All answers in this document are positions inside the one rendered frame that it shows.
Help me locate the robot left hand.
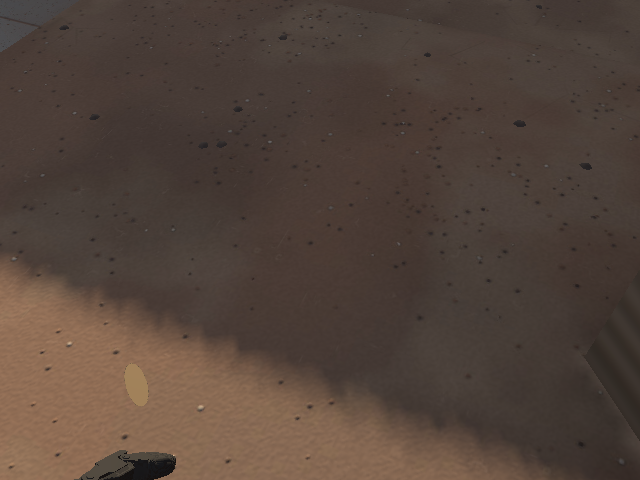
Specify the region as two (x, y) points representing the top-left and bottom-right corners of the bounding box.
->
(74, 450), (176, 480)

